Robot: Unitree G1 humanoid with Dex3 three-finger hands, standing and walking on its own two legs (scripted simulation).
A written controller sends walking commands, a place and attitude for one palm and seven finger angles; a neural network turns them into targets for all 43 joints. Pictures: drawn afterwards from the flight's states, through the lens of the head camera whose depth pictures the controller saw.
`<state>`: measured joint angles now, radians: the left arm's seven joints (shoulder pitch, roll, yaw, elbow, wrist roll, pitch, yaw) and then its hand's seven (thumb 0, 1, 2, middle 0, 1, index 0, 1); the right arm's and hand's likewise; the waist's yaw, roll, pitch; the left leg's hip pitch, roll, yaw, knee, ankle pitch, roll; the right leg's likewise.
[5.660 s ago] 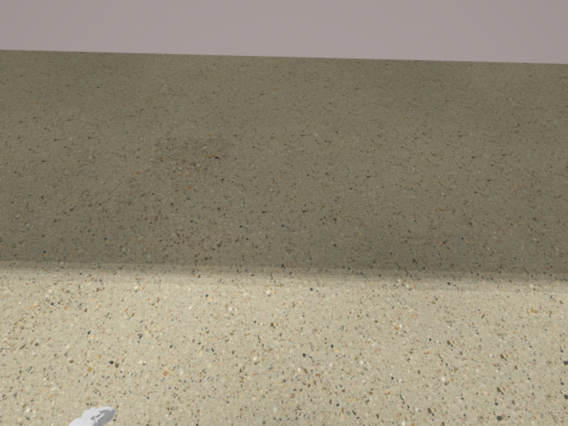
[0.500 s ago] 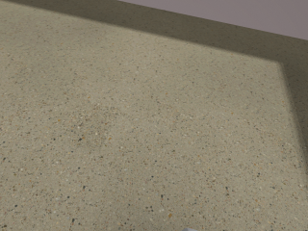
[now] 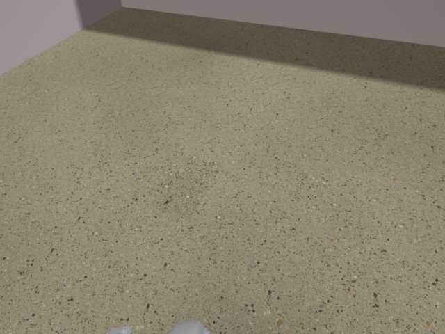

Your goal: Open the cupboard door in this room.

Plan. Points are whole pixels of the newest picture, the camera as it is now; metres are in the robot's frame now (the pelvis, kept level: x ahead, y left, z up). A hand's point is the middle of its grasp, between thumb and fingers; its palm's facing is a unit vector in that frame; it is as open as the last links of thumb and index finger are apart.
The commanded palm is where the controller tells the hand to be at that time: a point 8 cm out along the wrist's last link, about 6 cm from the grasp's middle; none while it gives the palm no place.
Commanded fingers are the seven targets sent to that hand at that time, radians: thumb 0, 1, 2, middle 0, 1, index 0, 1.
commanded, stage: turn or walk to find it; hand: left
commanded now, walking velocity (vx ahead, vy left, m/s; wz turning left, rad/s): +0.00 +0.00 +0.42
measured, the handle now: out of the picture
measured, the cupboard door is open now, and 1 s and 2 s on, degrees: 0 0 0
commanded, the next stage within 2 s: none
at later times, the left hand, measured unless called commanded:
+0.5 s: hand out of the picture -0.04 +0.27 -0.17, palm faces +0.26 -0.93 -0.24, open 7.3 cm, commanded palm none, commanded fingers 0.00 0.90 0.90 -0.20 -0.30 -0.20 -0.30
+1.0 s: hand out of the picture -0.07 +0.21 -0.16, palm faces +0.42 -0.87 -0.24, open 7.3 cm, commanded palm none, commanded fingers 0.00 0.90 0.90 -0.20 -0.30 -0.20 -0.30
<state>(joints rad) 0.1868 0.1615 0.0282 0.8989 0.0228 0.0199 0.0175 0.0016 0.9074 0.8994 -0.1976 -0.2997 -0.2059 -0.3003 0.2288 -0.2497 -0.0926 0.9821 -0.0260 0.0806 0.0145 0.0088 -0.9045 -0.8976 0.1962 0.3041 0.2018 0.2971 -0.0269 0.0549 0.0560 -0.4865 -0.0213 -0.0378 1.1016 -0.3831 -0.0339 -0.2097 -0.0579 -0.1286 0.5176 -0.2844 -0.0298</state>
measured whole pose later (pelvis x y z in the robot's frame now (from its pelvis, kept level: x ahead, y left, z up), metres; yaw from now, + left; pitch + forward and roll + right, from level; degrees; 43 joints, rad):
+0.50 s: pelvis -0.03 +0.05 +0.00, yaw +12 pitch -2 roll -1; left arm 0.23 0.26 0.07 0.97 0.02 0.07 0.01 0.01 0.91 0.90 -0.19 -0.30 -0.20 -0.30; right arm 0.14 -0.19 -0.04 0.95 -0.02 0.03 -0.01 0.01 -0.90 -0.90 0.20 0.30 0.20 0.30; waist 0.03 -0.03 0.07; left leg -0.23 0.00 0.03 0.50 -0.24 0.04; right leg -0.43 -0.09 -0.06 1.02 -0.44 0.07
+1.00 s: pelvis -0.06 +0.01 +0.00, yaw +26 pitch -1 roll +1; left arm 0.21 0.17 0.03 0.92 0.03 0.02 0.02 0.00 0.91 0.90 -0.20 -0.30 -0.21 -0.30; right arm 0.23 -0.24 -0.09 0.99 -0.02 0.09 0.02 0.01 -0.91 -0.90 0.19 0.30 0.20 0.30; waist -0.02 0.01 0.08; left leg -0.42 0.03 0.01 0.97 -0.43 -0.06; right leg -0.21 -0.11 -0.17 0.52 -0.27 0.00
